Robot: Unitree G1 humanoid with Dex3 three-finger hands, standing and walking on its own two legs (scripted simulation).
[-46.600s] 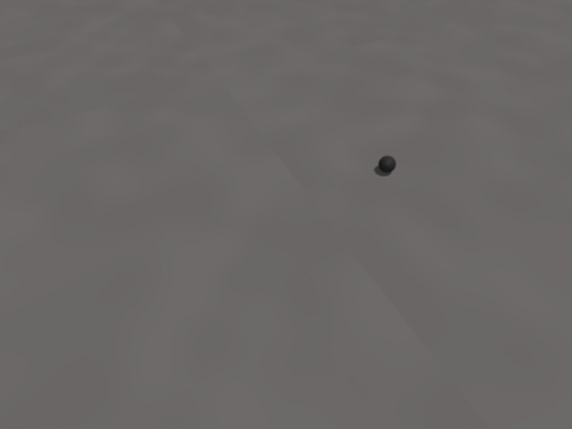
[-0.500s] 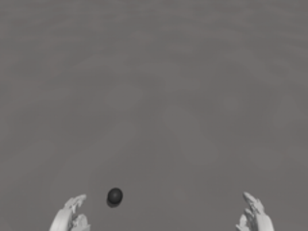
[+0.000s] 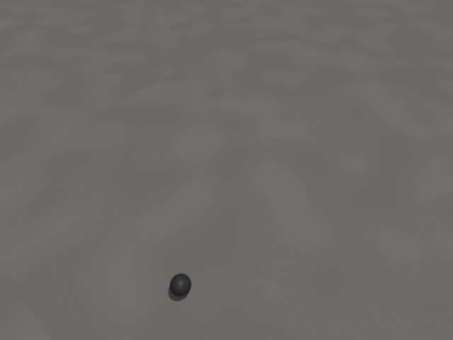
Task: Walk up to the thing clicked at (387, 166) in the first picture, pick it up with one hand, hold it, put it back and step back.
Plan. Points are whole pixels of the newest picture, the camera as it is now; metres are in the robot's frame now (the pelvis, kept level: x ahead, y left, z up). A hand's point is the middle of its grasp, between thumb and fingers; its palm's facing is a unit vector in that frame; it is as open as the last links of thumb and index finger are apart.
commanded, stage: stand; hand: left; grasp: from above
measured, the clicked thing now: (180, 284) +0.46 +0.24 -0.72
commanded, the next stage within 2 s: none
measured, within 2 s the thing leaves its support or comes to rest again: neither
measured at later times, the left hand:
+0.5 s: hand out of the picture +0.02 +0.24 -0.14, palm faces +0.03 -0.94 -0.35, open 7.4 cm
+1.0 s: hand out of the picture +0.08 +0.23 -0.14, palm faces +0.02 -0.94 -0.33, open 7.4 cm
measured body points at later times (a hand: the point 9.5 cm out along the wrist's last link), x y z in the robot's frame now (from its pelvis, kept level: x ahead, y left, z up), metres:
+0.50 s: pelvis -0.01 +0.00 +0.02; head -0.01 -0.01 +0.47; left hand +0.02 +0.29 -0.12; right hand +0.06 -0.29 -0.12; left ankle +0.03 +0.11 -0.72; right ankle -0.01 -0.14 -0.72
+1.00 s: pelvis +0.01 -0.01 +0.02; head +0.02 -0.01 +0.47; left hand +0.08 +0.28 -0.12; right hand +0.08 -0.30 -0.12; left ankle +0.03 +0.11 -0.72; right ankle -0.01 -0.14 -0.72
